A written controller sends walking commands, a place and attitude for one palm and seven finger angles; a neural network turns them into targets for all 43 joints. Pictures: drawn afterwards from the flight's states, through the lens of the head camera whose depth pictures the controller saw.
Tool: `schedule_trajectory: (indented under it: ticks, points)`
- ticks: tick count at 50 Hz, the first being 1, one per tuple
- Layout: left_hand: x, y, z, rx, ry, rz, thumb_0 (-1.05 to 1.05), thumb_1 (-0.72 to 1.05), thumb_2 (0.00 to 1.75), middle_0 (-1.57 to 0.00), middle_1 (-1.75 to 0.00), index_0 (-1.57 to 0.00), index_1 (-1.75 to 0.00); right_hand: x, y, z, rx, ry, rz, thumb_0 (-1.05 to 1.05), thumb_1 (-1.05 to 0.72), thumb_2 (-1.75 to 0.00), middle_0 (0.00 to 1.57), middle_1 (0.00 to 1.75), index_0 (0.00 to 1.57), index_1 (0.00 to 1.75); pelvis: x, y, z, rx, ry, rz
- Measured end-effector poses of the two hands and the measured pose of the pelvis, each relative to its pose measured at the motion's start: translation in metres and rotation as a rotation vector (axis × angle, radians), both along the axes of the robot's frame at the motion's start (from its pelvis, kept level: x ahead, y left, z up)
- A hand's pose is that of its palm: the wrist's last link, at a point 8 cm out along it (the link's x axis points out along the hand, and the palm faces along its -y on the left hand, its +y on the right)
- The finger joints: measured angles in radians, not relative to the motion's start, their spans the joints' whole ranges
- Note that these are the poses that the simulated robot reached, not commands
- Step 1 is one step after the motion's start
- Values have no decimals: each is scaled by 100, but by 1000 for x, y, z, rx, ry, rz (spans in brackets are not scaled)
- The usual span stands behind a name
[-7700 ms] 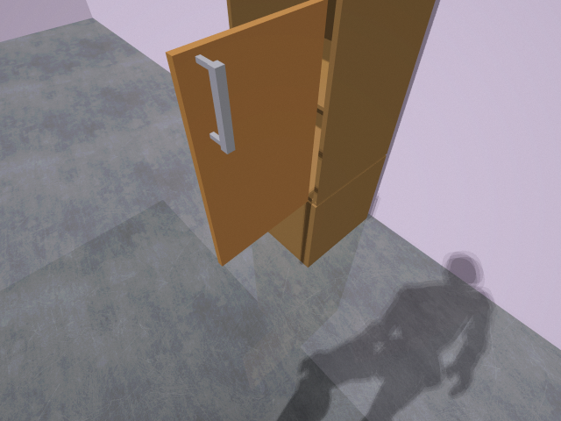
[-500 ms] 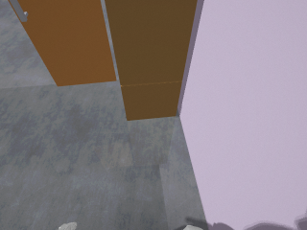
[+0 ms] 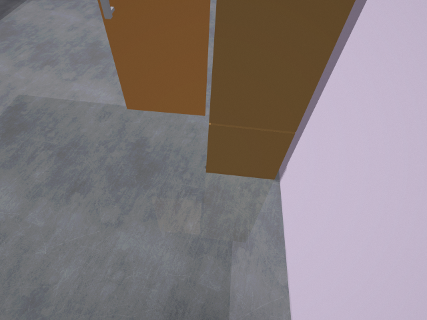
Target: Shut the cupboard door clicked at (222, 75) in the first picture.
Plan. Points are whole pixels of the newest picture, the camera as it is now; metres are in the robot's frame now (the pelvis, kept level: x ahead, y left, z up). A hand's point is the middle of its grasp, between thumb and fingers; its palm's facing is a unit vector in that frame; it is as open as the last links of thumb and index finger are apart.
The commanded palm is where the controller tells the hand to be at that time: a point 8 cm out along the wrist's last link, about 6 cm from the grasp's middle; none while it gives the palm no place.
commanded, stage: take the last steps up to it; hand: left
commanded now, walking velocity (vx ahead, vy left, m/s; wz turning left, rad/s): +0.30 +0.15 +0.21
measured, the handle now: out of the picture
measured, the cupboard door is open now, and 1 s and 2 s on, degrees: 92 92 92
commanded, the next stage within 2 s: come to a stop and stand still in 1.18 s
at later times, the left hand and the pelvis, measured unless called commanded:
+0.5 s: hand (130, 300) +0.17 +0.18 -0.14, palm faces +0.17 -0.96 -0.23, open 7.2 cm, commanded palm none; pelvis +0.12 -0.01 +0.01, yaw +6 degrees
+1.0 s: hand (96, 236) +0.30 +0.31 -0.16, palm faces +0.17 -0.97 -0.19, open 7.4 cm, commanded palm none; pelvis +0.29 +0.12 +0.01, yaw +5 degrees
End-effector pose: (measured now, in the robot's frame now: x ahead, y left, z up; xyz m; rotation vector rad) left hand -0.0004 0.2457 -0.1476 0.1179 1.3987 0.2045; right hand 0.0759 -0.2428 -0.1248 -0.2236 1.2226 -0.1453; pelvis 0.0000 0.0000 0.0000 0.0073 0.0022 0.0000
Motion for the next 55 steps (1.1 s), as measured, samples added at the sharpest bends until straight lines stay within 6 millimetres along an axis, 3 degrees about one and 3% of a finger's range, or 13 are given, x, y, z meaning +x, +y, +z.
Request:
schedule_trajectory:
  ticks: [5,13,17,19,22,25,30,36,40,44,46,50,55]
  points:
    - [29,8,14,-5,-41,-1,1,92,90,-20,-30,-20,-30,-16,14,4,12,46,-11,0,-90,-90,20,29,20,30,16,7,11,-7,2,20]
    - [117,-3,31,11,-186,-49,1,91,90,-20,-30,-19,-30,-47,23,-9,82,212,-58,0,-90,-90,21,29,20,30,53,2,12,9,-3,37]
    - [159,-16,28,32,-261,-68,0,91,90,-20,-30,-20,-30,-46,16,-27,113,279,-80,1,-90,-90,21,29,20,30,78,-9,-1,24,-11,49]
    - [167,-21,29,35,-284,-46,0,91,90,-20,-30,-20,-30,-35,11,-30,114,305,-64,1,-90,-90,21,29,20,30,87,-11,-2,15,-23,73]
    - [161,-26,31,30,-246,-4,0,91,90,-20,-30,-20,-30,0,4,-23,102,290,-49,1,-90,-90,20,29,20,30,104,-11,6,15,-20,88]
    - [151,-17,36,52,-189,53,-1,95,90,-20,-30,-20,-30,44,3,-13,88,237,-26,1,-91,-90,20,29,20,30,123,-8,15,13,-4,104]
    - [128,-8,34,23,-65,107,-1,95,90,-20,-30,-20,-30,123,15,-1,70,151,39,1,-91,-90,20,29,20,30,156,8,21,15,13,128]
    - [107,8,21,-43,92,195,0,92,90,-20,-30,-20,-30,227,62,1,57,51,151,1,-91,-90,20,29,20,30,201,49,13,4,15,150]
    - [111,34,0,-84,190,220,0,92,90,-20,-30,-20,-30,288,102,-7,33,-58,191,1,-91,-90,20,29,20,30,233,85,-7,-14,13,147]
    - [161,69,-2,-63,161,184,1,91,90,-20,-30,-20,-30,305,130,-4,33,-77,167,0,-91,-90,20,29,20,30,256,103,-3,1,7,121]
    - [200,86,3,-44,95,155,1,92,90,-20,-30,-20,-30,303,141,-2,44,-62,141,0,-91,-90,20,29,20,30,268,110,3,8,6,111]
    - [286,110,16,-9,-56,88,1,92,90,-20,-30,-19,-30,298,140,1,34,-23,74,-1,-94,-90,21,29,20,30,294,123,11,19,6,91]
    - [388,121,30,18,-214,5,0,92,90,-19,-30,-19,-30,279,142,-9,57,102,20,-1,-93,-90,20,29,20,30,330,129,11,33,0,80]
